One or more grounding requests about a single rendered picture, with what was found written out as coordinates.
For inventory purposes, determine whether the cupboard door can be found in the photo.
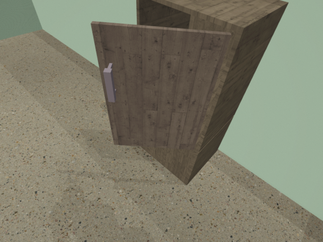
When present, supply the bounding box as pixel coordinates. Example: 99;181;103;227
91;21;232;150

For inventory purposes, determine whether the handle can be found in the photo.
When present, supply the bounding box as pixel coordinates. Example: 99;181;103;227
103;63;116;102

